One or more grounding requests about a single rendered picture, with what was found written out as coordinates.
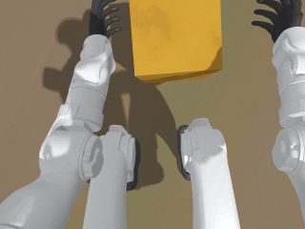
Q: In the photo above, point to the robot left forearm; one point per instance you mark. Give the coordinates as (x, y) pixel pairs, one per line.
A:
(82, 111)

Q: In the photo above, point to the robot left hand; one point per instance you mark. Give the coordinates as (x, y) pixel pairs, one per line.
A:
(97, 23)

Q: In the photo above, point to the carton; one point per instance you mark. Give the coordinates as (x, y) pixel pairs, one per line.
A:
(176, 40)

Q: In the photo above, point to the robot right shin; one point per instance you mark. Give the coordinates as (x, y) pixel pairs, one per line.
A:
(218, 135)

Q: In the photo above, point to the robot right upper arm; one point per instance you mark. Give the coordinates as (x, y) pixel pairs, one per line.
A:
(288, 156)

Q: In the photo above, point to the robot right hand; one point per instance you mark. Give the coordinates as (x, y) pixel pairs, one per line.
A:
(288, 15)

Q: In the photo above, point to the robot left thigh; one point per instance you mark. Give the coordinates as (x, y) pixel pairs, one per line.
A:
(106, 202)

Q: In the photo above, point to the robot right forearm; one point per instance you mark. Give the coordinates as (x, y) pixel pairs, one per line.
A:
(289, 61)

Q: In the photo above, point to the robot left upper arm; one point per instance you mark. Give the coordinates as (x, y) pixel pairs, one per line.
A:
(67, 160)

